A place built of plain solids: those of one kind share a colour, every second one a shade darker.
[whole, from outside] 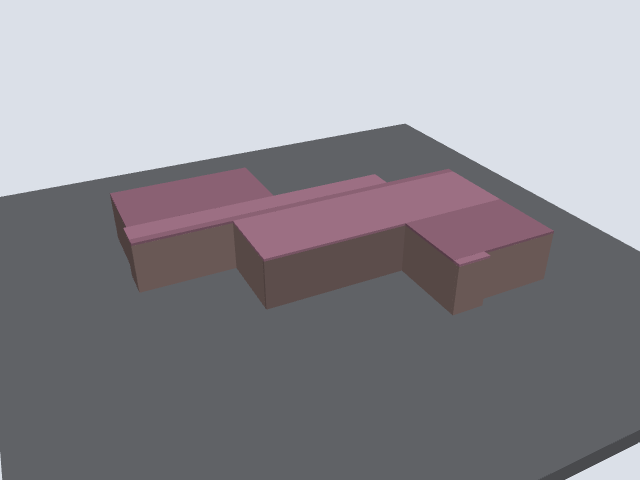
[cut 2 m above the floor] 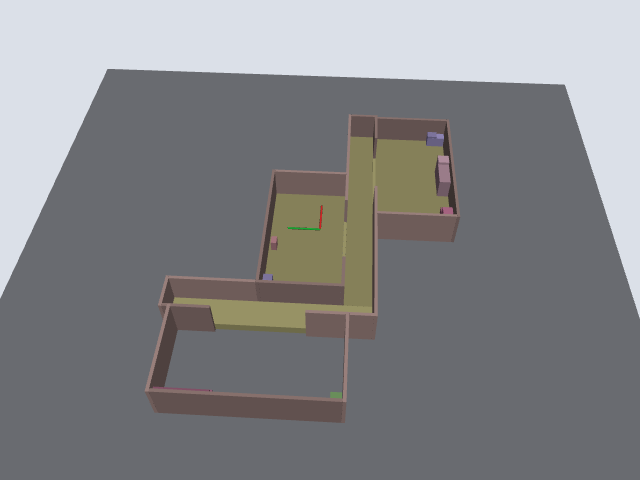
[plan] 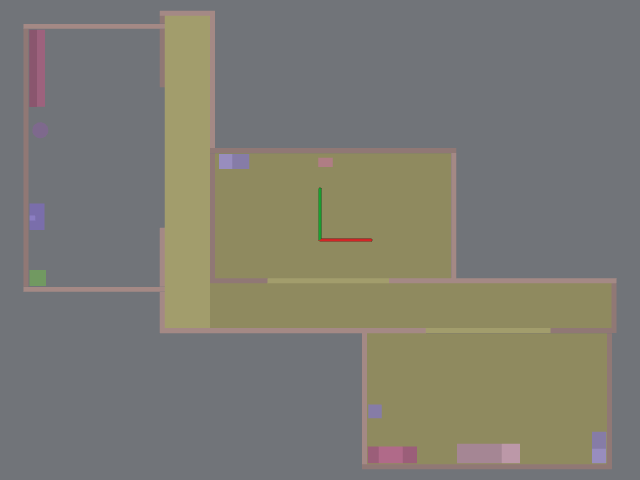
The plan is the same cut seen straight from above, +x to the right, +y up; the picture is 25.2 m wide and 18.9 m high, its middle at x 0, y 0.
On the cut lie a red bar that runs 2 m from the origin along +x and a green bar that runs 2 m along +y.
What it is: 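One storey of an old house, long lived in; a hall and three lower rooms beside it, each open to the hall along a stretch without wall, rail or kerb; a room's floor lies below the hall's by a bare drop, by one riser or not at all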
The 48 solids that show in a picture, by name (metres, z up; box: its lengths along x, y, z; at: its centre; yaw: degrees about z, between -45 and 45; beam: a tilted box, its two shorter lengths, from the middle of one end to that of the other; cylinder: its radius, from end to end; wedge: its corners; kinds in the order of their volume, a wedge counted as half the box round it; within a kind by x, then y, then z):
{
 "floor_1": {"box": [1.78, 12.3, 0.63], "at": [-5.22, 2.68, 0.26]},
 "floor_2": {"box": [4.78, 0.2, 0.46], "at": [0.32, -1.6, 0.18]},
 "floor_3": {"box": [9.3, 4.93, 0.46], "at": [0.52, 0.96, 0.18]},
 "floor_4": {"box": [15.81, 1.76, 0.63], "at": [3.57, -2.59, 0.26]},
 "floor_5": {"box": [9.45, 5.16, 0.63], "at": [6.58, -6.25, 0.26]},
 "floor_6": {"box": [4.91, 0.2, 0.63], "at": [6.62, -3.57, 0.26]},
 "wall_1": {"box": [0.2, 10.16, 3.39], "at": [-11.58, 3.23, 1.65]},
 "wall_2": {"box": [5.56, 0.2, 3.39], "at": [-8.89, -1.94, 1.65]},
 "wall_3": {"box": [5.56, 0.2, 3.39], "at": [-8.89, 8.41, 1.65]},
 "wall_4": {"box": [0.2, 1.42, 3.39], "at": [-6.21, -2.76, 1.65]},
 "wall_5": {"box": [0.2, 2.33, 3.39], "at": [-6.21, -0.68, 1.65]},
 "wall_6": {"box": [0.2, 2.29, 3.39], "at": [-6.21, 7.17, 1.65]},
 "wall_7": {"box": [0.2, 0.32, 3.39], "at": [-6.21, 8.67, 1.65]},
 "wall_8": {"box": [2.18, 0.2, 3.39], "at": [-5.22, 8.93, 1.65]},
 "wall_9": {"box": [0.2, 4.93, 3.39], "at": [-4.23, 0.96, 1.65]},
 "wall_10": {"box": [0.2, 5.21, 3.39], "at": [-4.23, 6.22, 1.65]},
 "wall_11": {"box": [2.27, 0.2, 3.39], "at": [-3.2, -1.6, 1.65]},
 "wall_12": {"box": [10.48, 0.2, 3.39], "at": [-1.08, -3.57, 1.65]},
 "wall_13": {"box": [9.7, 0.2, 3.39], "at": [0.52, 3.52, 1.65]},
 "wall_14": {"box": [0.2, 5.16, 3.39], "at": [1.75, -6.25, 1.65]},
 "wall_15": {"box": [0.2, 4.93, 3.39], "at": [5.26, 0.96, 1.65]},
 "wall_16": {"box": [9.85, 0.2, 3.39], "at": [6.58, -8.93, 1.65]},
 "wall_17": {"box": [8.96, 0.2, 3.39], "at": [7.2, -1.6, 1.65]},
 "wall_18": {"box": [2.6, 0.2, 3.39], "at": [10.38, -3.57, 1.65]},
 "wall_19": {"box": [0.2, 5.16, 3.39], "at": [11.4, -6.25, 1.65]},
 "wall_20": {"box": [0.2, 1.76, 3.39], "at": [11.58, -2.59, 1.65]},
 "roof_1": {"box": [7.54, 4.89, 0.16], "at": [-7.91, 6.07, 3.42]},
 "roof_2": {"box": [2.18, 0.52, 0.16], "at": [-5.22, 8.77, 3.42]},
 "roof_3": {"box": [17.04, 5.13, 0.16], "at": [-3.16, 1.06, 3.42]},
 "roof_4": {"box": [23.35, 0.54, 0.16], "at": [0.0, -1.77, 3.42]},
 "roof_5": {"box": [17.99, 1.62, 0.16], "at": [2.68, -2.86, 3.42]},
 "roof_6": {"box": [9.85, 5.36, 0.16], "at": [6.58, -6.35, 3.42]},
 "kitchen_run_1": {"box": [0.3, 3.04, 2.15], "at": [-11.29, 6.76, 1.02]},
 "kitchen_run_2": {"box": [0.32, 3.04, 1.49], "at": [-10.98, 6.76, 0.69]},
 "workbench_1": {"box": [2.49, 0.77, 1.41], "at": [6.64, -8.41, 1.28]},
 "workbench_2": {"box": [0.72, 0.77, 0.21], "at": [7.52, -8.41, 2.09]},
 "carton_stack_1": {"box": [0.52, 0.59, 0.27], "at": [-3.71, 3.09, 1.52]},
 "carton_stack_2": {"box": [1.19, 0.59, 0.98], "at": [-3.38, 3.09, 0.9]},
 "carton_stack_3": {"box": [0.53, 0.54, 1.1], "at": [2.16, -6.75, 1.13]},
 "carton_stack_4": {"box": [0.56, 1.25, 0.77], "at": [10.99, -8.17, 0.96]},
 "carton_stack_5": {"box": [0.56, 0.68, 0.15], "at": [10.99, -7.88, 1.43]},
 "desk_1": {"box": [0.43, 0.66, 1.16], "at": [2.1, -8.46, 1.16]},
 "desk_2": {"box": [0.94, 0.66, 0.47], "at": [2.79, -8.46, 1.5]},
 "desk_3": {"box": [0.56, 0.66, 0.52], "at": [3.54, -8.46, 0.84]},
 "fridge_1": {"box": [0.65, 0.63, 1.93], "at": [-11.12, -1.49, 0.92]},
 "cooker_1": {"box": [0.6, 1.04, 1.26], "at": [-11.14, 0.92, 0.58]},
 "stool_pouffe_round_1": {"cylinder": 0.31, "from": [-11.01, 4.32, 0.0], "to": [-11.01, 4.32, 0.83]},
 "crate_stack_1": {"box": [0.58, 0.37, 0.74], "at": [0.22, 3.06, 0.78]}
}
